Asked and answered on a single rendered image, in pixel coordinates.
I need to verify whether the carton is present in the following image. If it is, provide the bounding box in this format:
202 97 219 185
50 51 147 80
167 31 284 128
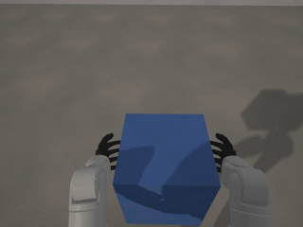
113 113 221 226

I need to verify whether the robot right forearm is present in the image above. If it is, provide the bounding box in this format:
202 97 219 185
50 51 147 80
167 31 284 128
221 155 272 227

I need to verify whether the robot right hand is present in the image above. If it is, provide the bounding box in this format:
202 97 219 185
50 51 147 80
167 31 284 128
210 133 237 173

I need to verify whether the robot left forearm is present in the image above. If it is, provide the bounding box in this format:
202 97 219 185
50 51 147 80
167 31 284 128
68 154 112 227

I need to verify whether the robot left hand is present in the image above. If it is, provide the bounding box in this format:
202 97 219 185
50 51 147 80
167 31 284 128
96 133 121 171

